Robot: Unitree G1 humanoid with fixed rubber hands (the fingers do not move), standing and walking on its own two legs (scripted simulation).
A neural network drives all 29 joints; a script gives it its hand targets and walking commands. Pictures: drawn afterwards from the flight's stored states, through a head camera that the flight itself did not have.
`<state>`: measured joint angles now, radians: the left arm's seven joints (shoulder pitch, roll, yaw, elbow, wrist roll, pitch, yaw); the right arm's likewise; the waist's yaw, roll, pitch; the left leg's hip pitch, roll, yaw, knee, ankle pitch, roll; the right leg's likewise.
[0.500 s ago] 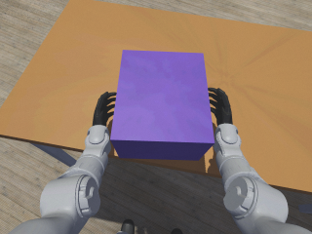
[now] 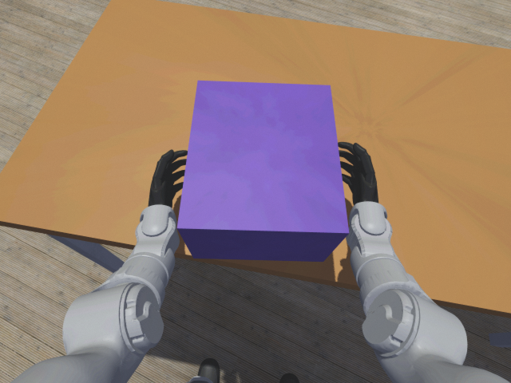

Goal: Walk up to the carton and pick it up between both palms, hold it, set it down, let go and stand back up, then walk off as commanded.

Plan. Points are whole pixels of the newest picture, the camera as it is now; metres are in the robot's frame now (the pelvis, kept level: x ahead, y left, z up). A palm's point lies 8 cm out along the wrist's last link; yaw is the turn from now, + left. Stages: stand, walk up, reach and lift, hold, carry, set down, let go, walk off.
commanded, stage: set down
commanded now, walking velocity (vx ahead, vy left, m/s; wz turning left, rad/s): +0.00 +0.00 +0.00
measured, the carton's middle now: (261, 172) +0.47 +0.03 -0.04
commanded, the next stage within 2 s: none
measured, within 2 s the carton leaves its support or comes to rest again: neither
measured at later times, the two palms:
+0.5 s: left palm (163, 199) +0.40 +0.19 -0.03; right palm (362, 193) +0.42 -0.14 +0.00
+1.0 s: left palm (161, 195) +0.41 +0.20 -0.05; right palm (358, 192) +0.44 -0.15 -0.03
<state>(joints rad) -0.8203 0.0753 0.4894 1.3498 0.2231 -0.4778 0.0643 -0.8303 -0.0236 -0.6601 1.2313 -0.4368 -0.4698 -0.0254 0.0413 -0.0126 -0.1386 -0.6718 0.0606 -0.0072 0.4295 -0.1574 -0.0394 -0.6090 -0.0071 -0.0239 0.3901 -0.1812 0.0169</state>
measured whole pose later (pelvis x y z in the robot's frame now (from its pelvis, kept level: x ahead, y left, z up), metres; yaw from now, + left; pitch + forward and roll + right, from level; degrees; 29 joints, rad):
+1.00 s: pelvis +0.00 +0.01 -0.02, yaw -2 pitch +32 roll -3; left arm -0.95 0.15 0.11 1.54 -0.14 -0.44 0.12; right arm -0.94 -0.19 -0.12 1.46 0.09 -0.40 -0.03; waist 0.08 0.00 -0.28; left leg -0.96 0.09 0.00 0.66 -0.23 -0.05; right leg -0.87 0.02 -0.01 0.55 -0.23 0.02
